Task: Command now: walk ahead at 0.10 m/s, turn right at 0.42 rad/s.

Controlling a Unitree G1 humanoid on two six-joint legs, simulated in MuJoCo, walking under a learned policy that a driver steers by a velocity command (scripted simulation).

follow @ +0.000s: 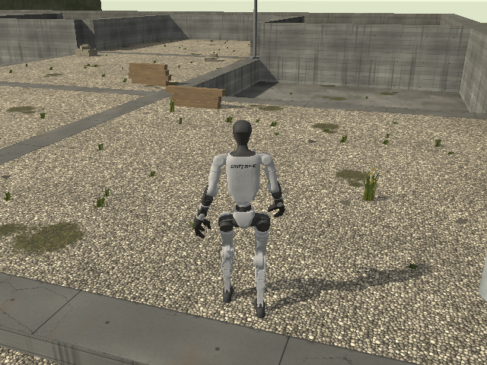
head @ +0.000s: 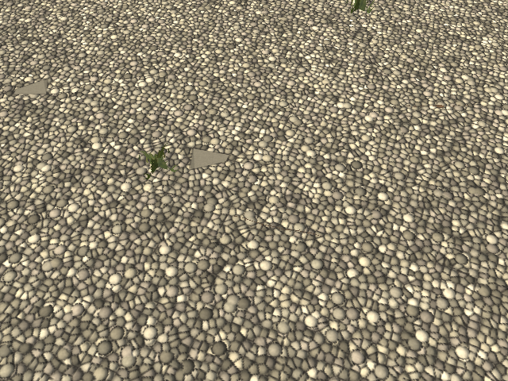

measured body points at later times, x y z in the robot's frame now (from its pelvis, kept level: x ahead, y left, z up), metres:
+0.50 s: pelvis +0.02 -0.03 +0.00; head +0.05 -0.06 +0.44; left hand +0.23 +0.21 -0.10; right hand +0.08 -0.34 -0.13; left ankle +0.10 +0.11 -0.70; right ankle +0.00 -0.12 -0.74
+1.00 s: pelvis +0.05 -0.02 +0.00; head +0.07 -0.02 +0.45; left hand +0.31 +0.14 -0.10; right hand +0.05 -0.32 -0.10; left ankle +0.11 +0.09 -0.73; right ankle +0.00 -0.12 -0.73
